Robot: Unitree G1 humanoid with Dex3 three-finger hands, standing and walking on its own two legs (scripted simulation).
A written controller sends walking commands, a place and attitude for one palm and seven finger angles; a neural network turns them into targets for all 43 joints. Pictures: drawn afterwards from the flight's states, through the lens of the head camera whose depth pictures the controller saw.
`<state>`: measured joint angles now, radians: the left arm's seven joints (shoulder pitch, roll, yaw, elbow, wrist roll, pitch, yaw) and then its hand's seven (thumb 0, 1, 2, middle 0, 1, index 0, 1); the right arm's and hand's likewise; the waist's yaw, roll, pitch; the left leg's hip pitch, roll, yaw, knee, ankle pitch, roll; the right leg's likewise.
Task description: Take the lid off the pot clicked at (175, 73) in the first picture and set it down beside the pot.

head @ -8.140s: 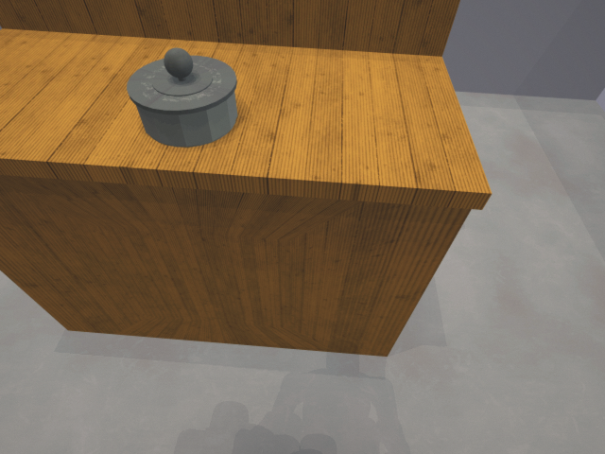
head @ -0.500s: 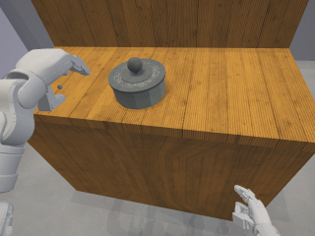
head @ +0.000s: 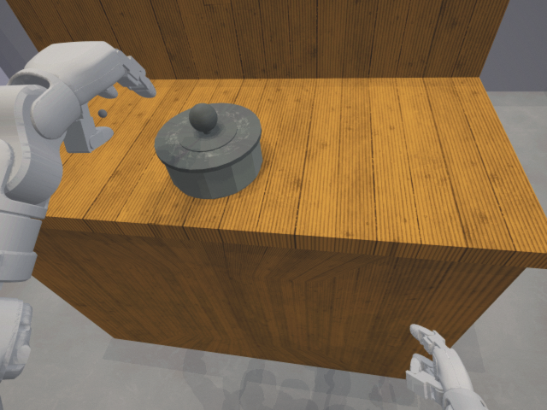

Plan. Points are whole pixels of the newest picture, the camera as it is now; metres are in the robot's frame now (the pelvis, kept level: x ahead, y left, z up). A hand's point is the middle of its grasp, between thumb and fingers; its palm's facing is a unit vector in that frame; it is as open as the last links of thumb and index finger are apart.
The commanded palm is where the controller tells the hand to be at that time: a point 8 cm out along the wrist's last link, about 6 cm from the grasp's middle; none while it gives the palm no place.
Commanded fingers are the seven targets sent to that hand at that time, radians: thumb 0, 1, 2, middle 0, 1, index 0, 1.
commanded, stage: move the open hand above the knob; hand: left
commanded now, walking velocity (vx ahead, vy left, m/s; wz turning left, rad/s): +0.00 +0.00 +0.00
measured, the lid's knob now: (203, 117) +0.52 +0.15 +0.16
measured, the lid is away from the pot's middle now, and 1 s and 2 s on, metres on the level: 0.00 0.00 0.00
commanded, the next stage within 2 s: none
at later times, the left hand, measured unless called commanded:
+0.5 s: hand (170, 119) +0.43 +0.16 +0.23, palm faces -0.16 +0.05 -0.99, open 10.1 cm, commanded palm +0.42 +0.18 +0.31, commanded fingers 0.00 -0.39 1.69 -0.87 -0.08 -0.87 -0.08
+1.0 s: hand (184, 65) +0.50 +0.15 +0.26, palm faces -0.18 -0.05 -0.98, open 10.0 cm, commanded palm +0.48 +0.15 +0.31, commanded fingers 0.00 -0.39 1.69 -0.87 -0.08 -0.87 -0.08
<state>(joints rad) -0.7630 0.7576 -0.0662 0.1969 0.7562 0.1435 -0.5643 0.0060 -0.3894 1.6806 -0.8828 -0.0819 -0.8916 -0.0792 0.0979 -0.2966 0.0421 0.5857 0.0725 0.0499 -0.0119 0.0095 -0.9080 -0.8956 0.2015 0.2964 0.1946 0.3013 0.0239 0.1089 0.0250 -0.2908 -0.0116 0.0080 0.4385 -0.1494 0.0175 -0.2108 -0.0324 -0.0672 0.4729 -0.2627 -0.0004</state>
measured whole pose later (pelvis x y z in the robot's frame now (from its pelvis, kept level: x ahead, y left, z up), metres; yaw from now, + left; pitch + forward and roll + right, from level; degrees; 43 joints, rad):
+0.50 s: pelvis +0.01 +0.01 +0.00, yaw +0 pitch +2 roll +0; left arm -0.90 0.58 -0.28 0.30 0.85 0.26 -0.57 0.00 -0.39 1.68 -0.88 -0.08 -0.88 -0.08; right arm 0.12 -0.28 0.05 0.59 0.08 0.11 0.03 0.01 -0.91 -0.90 0.20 0.30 0.20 0.30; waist 0.00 0.10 0.00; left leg -0.31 -0.03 0.02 0.45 -0.17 0.04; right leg -0.23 -0.05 -0.06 0.48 -0.28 0.02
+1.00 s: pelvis +0.02 +0.00 +0.00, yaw -1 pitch +4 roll +0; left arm -1.27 0.54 -0.27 0.82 0.91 0.29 -0.54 0.00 -0.39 1.68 -0.88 -0.08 -0.89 -0.08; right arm 0.24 -0.30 0.02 0.65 0.07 0.06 0.01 0.01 -0.91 -0.90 0.20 0.30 0.19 0.30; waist -0.07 0.06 -0.03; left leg -0.33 -0.02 0.03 0.42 -0.17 0.03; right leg -0.26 -0.04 -0.04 0.46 -0.27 0.01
